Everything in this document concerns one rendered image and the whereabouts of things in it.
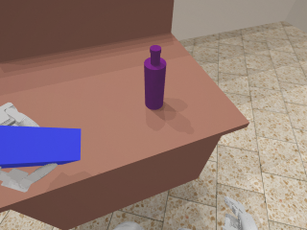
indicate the table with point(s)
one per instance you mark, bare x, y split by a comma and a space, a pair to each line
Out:
80, 64

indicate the robot right hand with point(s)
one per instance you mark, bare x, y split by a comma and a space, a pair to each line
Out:
244, 222

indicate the sponge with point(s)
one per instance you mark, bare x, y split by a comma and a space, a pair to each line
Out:
33, 146

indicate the robot left hand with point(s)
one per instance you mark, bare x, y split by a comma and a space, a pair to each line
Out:
17, 179

